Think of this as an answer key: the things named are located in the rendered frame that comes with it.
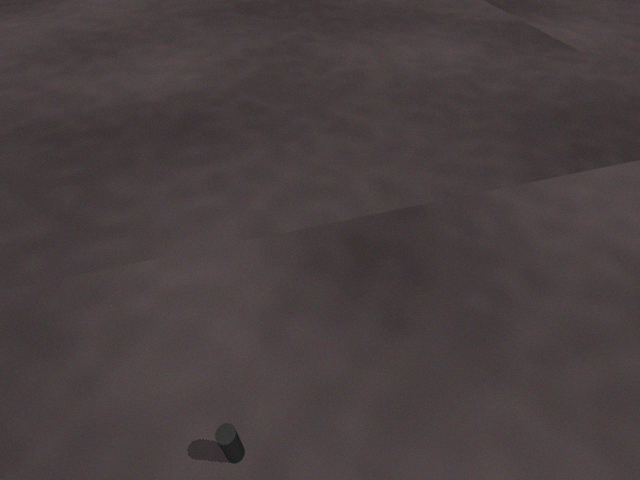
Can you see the can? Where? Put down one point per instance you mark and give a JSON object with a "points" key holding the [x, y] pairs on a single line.
{"points": [[230, 443]]}

